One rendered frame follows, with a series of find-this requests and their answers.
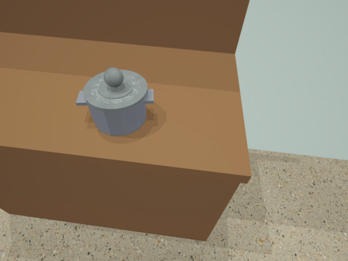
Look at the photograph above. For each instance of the lid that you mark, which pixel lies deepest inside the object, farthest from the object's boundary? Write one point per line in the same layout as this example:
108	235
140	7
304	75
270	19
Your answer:
103	97

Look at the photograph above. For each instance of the pot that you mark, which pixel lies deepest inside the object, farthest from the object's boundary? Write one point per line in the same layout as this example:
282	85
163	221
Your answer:
118	123

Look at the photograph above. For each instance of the table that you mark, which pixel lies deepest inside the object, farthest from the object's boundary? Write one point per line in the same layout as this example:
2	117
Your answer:
176	174

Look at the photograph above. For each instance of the knob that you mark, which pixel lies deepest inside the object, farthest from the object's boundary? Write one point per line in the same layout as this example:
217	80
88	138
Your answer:
113	77

